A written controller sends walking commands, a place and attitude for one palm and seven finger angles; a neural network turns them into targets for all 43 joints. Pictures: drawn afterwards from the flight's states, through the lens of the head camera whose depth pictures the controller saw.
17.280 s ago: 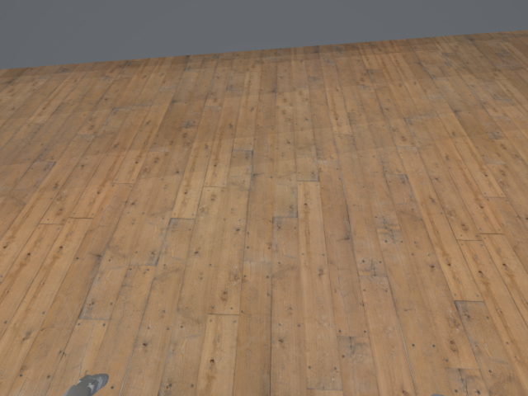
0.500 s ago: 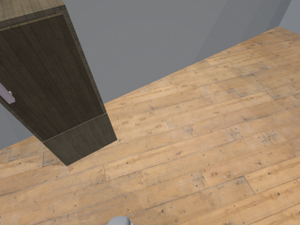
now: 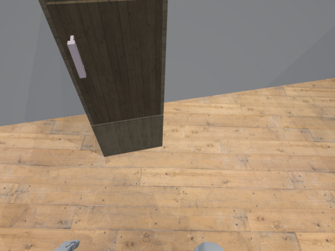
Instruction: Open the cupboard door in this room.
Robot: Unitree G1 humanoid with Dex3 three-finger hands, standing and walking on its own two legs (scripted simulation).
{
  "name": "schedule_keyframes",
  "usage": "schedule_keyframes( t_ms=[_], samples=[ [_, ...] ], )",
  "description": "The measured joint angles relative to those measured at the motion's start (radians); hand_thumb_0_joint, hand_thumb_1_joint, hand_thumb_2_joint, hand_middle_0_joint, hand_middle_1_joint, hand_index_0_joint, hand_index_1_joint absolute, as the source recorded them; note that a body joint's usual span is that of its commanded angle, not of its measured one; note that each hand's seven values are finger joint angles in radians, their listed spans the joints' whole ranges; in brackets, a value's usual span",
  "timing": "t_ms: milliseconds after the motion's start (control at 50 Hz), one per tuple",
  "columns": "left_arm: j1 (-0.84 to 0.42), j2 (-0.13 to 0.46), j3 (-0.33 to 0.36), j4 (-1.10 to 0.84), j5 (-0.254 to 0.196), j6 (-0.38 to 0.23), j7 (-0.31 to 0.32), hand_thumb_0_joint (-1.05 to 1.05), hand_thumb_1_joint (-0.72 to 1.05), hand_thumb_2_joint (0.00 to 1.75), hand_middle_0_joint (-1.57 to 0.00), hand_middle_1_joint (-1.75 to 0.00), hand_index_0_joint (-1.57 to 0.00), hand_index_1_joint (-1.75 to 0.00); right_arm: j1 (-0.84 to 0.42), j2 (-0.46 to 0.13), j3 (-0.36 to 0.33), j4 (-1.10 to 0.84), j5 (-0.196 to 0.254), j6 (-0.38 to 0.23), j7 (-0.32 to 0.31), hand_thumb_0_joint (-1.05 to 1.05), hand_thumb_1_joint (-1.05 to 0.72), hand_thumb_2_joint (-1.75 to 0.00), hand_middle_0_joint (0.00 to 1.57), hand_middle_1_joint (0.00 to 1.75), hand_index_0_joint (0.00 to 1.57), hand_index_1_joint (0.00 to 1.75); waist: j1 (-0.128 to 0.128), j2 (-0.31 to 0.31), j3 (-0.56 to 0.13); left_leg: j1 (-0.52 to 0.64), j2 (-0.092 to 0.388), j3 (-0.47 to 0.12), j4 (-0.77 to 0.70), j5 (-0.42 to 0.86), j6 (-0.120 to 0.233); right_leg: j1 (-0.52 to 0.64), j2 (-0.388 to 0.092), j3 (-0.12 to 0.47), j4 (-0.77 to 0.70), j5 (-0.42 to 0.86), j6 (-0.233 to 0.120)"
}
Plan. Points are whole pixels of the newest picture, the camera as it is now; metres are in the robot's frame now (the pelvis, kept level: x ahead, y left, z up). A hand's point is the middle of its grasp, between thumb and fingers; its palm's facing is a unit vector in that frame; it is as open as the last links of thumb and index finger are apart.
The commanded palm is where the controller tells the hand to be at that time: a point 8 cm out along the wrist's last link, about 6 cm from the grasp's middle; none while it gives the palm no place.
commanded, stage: turn to face it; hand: left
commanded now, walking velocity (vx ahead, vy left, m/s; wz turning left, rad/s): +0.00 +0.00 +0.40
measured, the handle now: (77, 57) +0.72 +0.37 +0.03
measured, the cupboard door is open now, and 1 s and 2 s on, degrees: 0 0 0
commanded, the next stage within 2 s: take the last steps up to it in 0.30 s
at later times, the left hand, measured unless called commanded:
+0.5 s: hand out of the picture -0.02 +0.14 -0.15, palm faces +0.25 -0.93 -0.26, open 7.4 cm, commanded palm none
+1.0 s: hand out of the picture +0.00 +0.20 -0.18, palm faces +0.28 -0.95 -0.16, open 7.4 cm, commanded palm none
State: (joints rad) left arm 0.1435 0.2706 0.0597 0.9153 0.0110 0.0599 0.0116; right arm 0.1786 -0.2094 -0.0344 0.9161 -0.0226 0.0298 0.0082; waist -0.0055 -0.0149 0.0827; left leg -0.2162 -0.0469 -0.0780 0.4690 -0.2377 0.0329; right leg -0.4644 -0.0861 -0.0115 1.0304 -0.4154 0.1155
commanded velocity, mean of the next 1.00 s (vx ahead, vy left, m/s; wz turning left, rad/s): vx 0.19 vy -0.02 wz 0.11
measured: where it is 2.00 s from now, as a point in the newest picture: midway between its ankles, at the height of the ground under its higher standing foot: (164, 238)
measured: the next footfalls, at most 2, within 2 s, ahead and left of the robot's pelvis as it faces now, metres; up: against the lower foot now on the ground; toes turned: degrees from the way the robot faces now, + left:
right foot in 0.16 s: +0.06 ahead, -0.14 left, +0.00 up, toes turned +2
left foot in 0.66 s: -0.04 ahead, +0.09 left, +0.00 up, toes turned +19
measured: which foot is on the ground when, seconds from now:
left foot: down 0.00-0.16, up 0.18-0.64, down 0.66-1.00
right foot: up 0.00-0.14, down 0.16-0.68, up 0.70-1.00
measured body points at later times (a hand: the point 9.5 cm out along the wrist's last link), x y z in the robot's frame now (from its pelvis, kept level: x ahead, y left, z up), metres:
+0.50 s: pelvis -0.02 -0.06 +0.00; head +0.00 -0.08 +0.45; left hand -0.03 +0.19 -0.13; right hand +0.05 -0.31 -0.16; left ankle -0.10 +0.10 -0.67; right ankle +0.02 -0.15 -0.74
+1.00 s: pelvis +0.03 +0.01 +0.00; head +0.03 +0.03 +0.45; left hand -0.01 +0.25 -0.16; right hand +0.02 -0.21 -0.15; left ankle -0.08 +0.08 -0.74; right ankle +0.15 -0.10 -0.66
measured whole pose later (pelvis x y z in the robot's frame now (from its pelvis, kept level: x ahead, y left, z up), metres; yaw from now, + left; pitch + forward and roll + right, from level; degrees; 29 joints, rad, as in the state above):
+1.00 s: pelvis +0.03 +0.01 +0.00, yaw +14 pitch -3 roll +0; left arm 0.26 0.20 0.06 1.08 0.02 0.03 -0.02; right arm 0.43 -0.12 -0.01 1.12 -0.02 -0.05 -0.03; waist -0.01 -0.03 0.04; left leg 0.07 -0.01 0.10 0.29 -0.31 0.04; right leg -0.61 -0.11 -0.07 1.06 -0.20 0.05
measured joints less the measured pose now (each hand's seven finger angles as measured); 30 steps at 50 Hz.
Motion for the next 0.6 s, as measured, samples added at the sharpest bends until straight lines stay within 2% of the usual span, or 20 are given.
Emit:
schedule_keyframes(
  t_ms=[100, 160, 180, 200, 240, 280, 340, 400, 460, 540, 600],
  samples=[
    [-0.041, -0.028, -0.013, -0.024, -0.008, -0.010, 0.003, 0.00, 0.91, 0.90, -0.20, -0.30, -0.19, -0.30, 0.038, -0.003, -0.010, 0.015, -0.006, 0.013, -0.001, 0.00, -0.90, -0.90, 0.20, 0.30, 0.21, 0.30, -0.031, 0.031, 0.001, -0.026, -0.008, -0.048, 0.029, -0.003, -0.024, 0.083, 0.036, -0.004, -0.216, -0.024, -0.014],
    [-0.044, -0.043, -0.023, -0.040, -0.011, -0.033, 0.002, 0.00, 0.91, 0.90, -0.20, -0.30, -0.19, -0.30, 0.062, -0.011, -0.019, 0.027, -0.001, 0.020, -0.001, 0.00, -0.90, -0.90, 0.20, 0.30, 0.21, 0.30, -0.037, 0.046, -0.008, -0.061, -0.019, -0.071, 0.082, -0.022, -0.049, 0.178, 0.052, -0.018, -0.439, 0.116, -0.033],
    [-0.044, -0.053, -0.025, -0.039, -0.006, -0.044, 0.004, 0.00, 0.91, 0.90, -0.20, -0.30, -0.19, -0.30, 0.064, -0.019, -0.024, 0.033, 0.004, 0.022, -0.001, 0.00, -0.90, -0.90, 0.20, 0.30, 0.21, 0.30, -0.038, 0.063, -0.004, -0.080, -0.014, -0.075, 0.126, -0.039, -0.051, 0.186, 0.061, -0.032, -0.456, 0.156, -0.070],
    [-0.042, -0.063, -0.030, -0.039, -0.002, -0.051, 0.005, 0.00, 0.91, 0.90, -0.20, -0.30, -0.20, -0.30, 0.065, -0.027, -0.030, 0.039, 0.006, 0.028, -0.002, 0.00, -0.91, -0.90, 0.20, 0.30, 0.21, 0.30, -0.041, 0.076, 0.001, -0.106, -0.013, -0.069, 0.201, -0.118, -0.054, 0.186, 0.062, -0.046, -0.441, 0.151, -0.103],
    [-0.026, -0.082, -0.040, -0.037, 0.002, -0.053, 0.005, 0.00, 0.91, 0.90, -0.20, -0.30, -0.20, -0.30, 0.072, -0.040, -0.041, 0.049, 0.004, 0.041, -0.002, 0.00, -0.91, -0.90, 0.20, 0.30, 0.21, 0.30, -0.046, 0.086, -0.001, -0.172, -0.022, -0.041, 0.398, -0.219, -0.057, 0.196, 0.046, -0.070, -0.435, 0.126, -0.139],
    [-0.003, -0.098, -0.040, -0.031, 0.002, -0.047, 0.007, 0.00, 0.91, 0.90, -0.20, -0.30, -0.20, -0.30, 0.076, -0.052, -0.049, 0.062, 0.000, 0.052, 0.003, 0.00, -0.91, -0.90, 0.20, 0.30, 0.20, 0.29, -0.041, 0.088, -0.008, -0.218, -0.013, -0.010, 0.563, -0.213, -0.062, 0.216, 0.033, -0.084, -0.461, 0.127, -0.147],
    [0.031, -0.112, -0.040, -0.011, 0.002, -0.045, 0.007, 0.00, 0.91, 0.90, -0.20, -0.30, -0.20, -0.30, 0.079, -0.062, -0.054, 0.076, -0.003, 0.054, 0.008, 0.00, -0.91, -0.90, 0.20, 0.30, 0.20, 0.29, -0.036, 0.087, -0.015, -0.244, 0.020, 0.011, 0.680, -0.149, -0.075, 0.240, 0.022, -0.105, -0.505, 0.152, -0.146],
    [0.061, -0.116, -0.038, 0.008, 0.004, -0.047, 0.008, 0.00, 0.91, 0.90, -0.20, -0.30, -0.20, -0.30, 0.081, -0.062, -0.053, 0.089, -0.003, 0.055, 0.009, 0.00, -0.91, -0.90, 0.20, 0.30, 0.20, 0.29, -0.029, 0.077, -0.020, -0.232, 0.049, 0.014, 0.680, -0.123, -0.090, 0.250, 0.013, -0.129, -0.531, 0.167, -0.150],
    [0.090, -0.115, -0.035, 0.029, 0.008, -0.053, 0.007, 0.00, 0.91, 0.90, -0.20, -0.30, -0.20, -0.30, 0.076, -0.056, -0.048, 0.105, -0.003, 0.057, 0.008, 0.00, -0.91, -0.90, 0.20, 0.30, 0.20, 0.29, -0.012, 0.062, -0.022, -0.195, 0.071, 0.020, 0.612, -0.134, -0.096, 0.251, 0.006, -0.150, -0.544, 0.176, -0.149],
    [0.135, -0.106, -0.027, 0.065, 0.016, -0.064, 0.001, 0.00, 0.91, 0.90, -0.20, -0.30, -0.20, -0.30, 0.061, -0.041, -0.038, 0.119, -0.005, 0.050, 0.011, 0.00, -0.91, -0.90, 0.20, 0.30, 0.20, 0.29, 0.017, 0.042, -0.031, -0.128, 0.096, 0.062, 0.454, -0.172, -0.091, 0.255, 0.001, -0.176, -0.570, 0.191, -0.141],
    [0.174, -0.091, -0.021, 0.099, 0.021, -0.071, -0.003, 0.00, 0.91, 0.90, -0.20, -0.30, -0.20, -0.30, 0.045, -0.024, -0.028, 0.119, -0.003, 0.031, 0.014, 0.00, -0.91, -0.90, 0.20, 0.30, 0.20, 0.29, 0.044, 0.019, -0.041, -0.068, 0.098, 0.106, 0.300, -0.209, -0.073, 0.255, -0.007, -0.188, -0.582, 0.199, -0.129]
  ],
)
